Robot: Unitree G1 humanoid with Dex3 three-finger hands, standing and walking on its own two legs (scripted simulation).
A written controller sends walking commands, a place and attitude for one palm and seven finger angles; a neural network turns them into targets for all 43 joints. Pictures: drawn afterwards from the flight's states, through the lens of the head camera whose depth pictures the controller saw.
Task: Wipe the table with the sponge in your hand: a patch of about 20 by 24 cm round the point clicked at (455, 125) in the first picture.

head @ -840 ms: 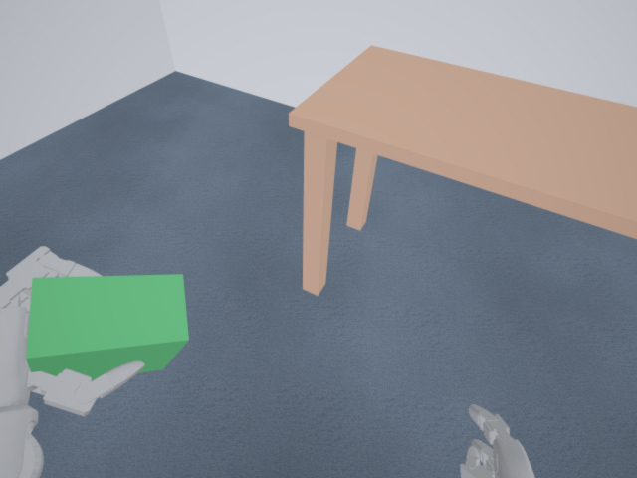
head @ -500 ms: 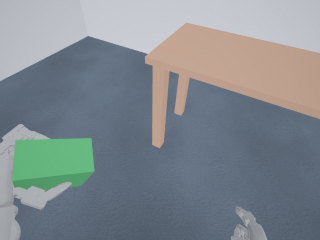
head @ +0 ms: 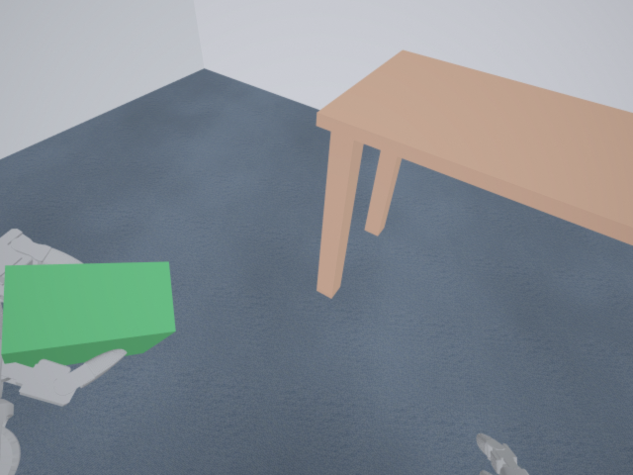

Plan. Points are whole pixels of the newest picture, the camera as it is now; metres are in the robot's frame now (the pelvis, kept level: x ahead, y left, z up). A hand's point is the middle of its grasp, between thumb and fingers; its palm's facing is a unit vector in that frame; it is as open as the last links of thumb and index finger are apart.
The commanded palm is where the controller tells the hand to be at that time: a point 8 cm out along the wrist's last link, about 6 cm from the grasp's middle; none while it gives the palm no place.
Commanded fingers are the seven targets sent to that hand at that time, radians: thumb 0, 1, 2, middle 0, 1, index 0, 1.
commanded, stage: walk to a spot facing it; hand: left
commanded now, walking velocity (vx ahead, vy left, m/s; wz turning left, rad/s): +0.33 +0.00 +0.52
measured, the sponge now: (111, 316) +0.23 +0.21 +0.16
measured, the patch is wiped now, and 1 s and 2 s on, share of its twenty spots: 0.00 0.00 0.00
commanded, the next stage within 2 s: none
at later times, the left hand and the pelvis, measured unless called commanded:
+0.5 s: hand (34, 321) +0.21 +0.26 +0.18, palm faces +0.65 -0.63 -0.42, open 10.4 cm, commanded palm +0.15 +0.28 +0.20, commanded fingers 0.00 0.10 1.30 -1.20 -1.60 -1.20 -1.60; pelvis +0.08 -0.04 +0.01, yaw +18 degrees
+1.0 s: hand (57, 312) +0.22 +0.25 +0.18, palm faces +0.82 -0.40 -0.42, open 10.4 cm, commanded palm +0.15 +0.25 +0.20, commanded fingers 0.00 0.10 1.30 -1.20 -1.60 -1.20 -1.60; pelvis +0.18 -0.07 +0.01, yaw +35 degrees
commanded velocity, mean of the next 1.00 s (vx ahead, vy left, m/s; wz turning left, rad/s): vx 0.20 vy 0.00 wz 0.59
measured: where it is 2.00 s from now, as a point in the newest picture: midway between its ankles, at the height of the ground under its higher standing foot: outside the picture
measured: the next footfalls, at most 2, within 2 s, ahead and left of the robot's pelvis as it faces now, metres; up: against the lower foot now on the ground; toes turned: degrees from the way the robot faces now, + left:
right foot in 0.20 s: +0.09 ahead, -0.15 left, +0.00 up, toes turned +2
left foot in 0.54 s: +0.15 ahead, +0.13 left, +0.00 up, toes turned +28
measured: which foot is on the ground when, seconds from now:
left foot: down 0.00-0.20, up 0.22-0.52, down 0.54-0.84, up 0.86-1.00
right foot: up 0.00-0.18, down 0.20-0.54, up 0.56-0.82, down 0.84-1.00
